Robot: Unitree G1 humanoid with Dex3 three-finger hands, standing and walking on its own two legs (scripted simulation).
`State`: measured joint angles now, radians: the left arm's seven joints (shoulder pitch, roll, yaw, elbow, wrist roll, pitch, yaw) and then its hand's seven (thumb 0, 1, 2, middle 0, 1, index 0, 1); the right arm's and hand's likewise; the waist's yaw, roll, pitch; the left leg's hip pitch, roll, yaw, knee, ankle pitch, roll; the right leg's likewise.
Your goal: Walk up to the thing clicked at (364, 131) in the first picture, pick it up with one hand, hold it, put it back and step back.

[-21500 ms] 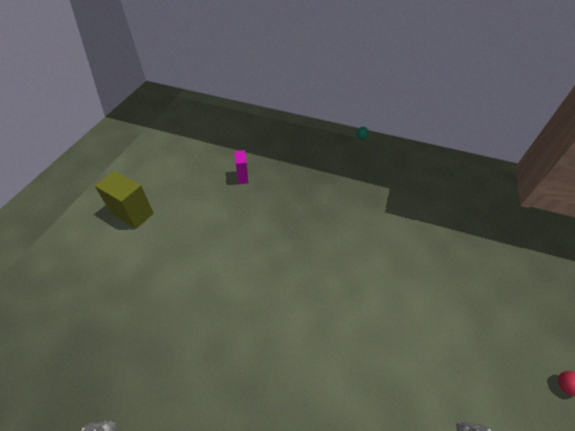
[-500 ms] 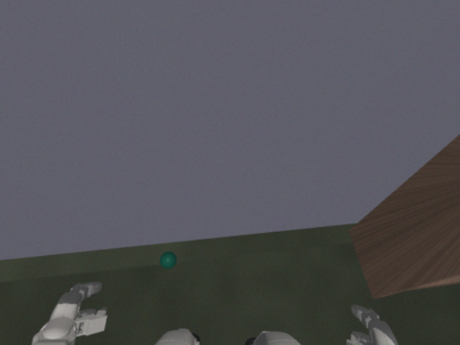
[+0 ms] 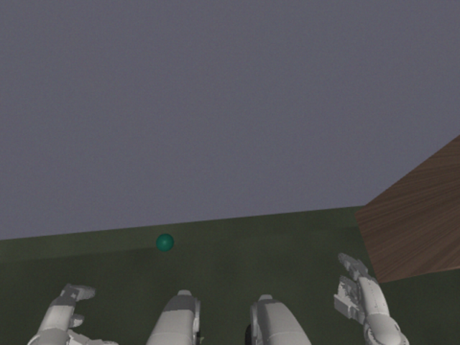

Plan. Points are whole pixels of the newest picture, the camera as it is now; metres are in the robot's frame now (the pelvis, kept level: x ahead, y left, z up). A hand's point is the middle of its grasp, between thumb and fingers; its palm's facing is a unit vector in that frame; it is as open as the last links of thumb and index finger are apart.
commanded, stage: rise first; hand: left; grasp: from above
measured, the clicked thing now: (165, 242) +0.42 +0.22 -0.66
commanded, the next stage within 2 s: none
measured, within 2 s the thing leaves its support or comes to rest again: neither
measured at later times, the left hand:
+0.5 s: hand (112, 284) +0.23 +0.28 -0.32, palm faces -0.44 -0.49 -0.75, open 14.1 cm
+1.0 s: hand (128, 260) +0.31 +0.29 -0.45, palm faces -0.47 -0.13 -0.87, open 14.0 cm
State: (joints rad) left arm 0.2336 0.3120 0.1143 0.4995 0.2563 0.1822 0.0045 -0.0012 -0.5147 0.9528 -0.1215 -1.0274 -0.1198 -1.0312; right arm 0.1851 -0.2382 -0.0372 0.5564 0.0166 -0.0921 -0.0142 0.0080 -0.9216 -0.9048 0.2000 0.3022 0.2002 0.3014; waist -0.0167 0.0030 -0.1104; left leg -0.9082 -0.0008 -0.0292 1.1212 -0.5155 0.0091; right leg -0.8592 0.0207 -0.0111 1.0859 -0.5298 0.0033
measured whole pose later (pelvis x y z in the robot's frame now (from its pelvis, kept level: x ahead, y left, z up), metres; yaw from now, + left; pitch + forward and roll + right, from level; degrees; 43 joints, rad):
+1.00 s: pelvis -0.09 +0.00 -0.30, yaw -5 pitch +34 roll -6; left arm -0.66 0.66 0.12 1.14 1.09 -0.27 0.25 0.00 -0.52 1.02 -0.07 -1.03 -0.08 -1.03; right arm 0.14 -0.27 -0.03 0.75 -0.05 -0.05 0.08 0.01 -0.89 -0.90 0.20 0.30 0.20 0.30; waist -0.09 0.00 -0.12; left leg -2.16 0.00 -0.09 2.20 -0.64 0.01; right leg -2.08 0.04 -0.08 2.15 -0.67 0.01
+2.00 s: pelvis -0.08 +0.00 -0.35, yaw -8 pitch +35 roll -8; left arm -0.82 0.74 0.14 1.37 1.26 -0.28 0.42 0.00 -0.52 1.00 -0.09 -1.02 -0.10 -1.01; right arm 0.10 -0.26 0.03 0.76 -0.14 -0.03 0.14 0.00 -0.91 -0.90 0.20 0.30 0.20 0.30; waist -0.16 -0.03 -0.05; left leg -2.31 0.01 -0.12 2.39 -0.70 0.01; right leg -2.23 0.06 -0.11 2.32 -0.71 0.01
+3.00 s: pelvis -0.09 +0.00 -0.37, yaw -9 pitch +33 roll -8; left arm -0.97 0.75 0.11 1.54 1.21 -0.15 0.44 0.00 -0.51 0.96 -0.08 -1.08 -0.11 -1.06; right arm 0.17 -0.27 0.13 0.74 -0.14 -0.06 0.13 0.00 -0.91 -0.90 0.20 0.30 0.20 0.30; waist -0.27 -0.01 -0.01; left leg -2.34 0.03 -0.14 2.43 -0.68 0.00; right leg -2.27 0.07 -0.13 2.35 -0.67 0.01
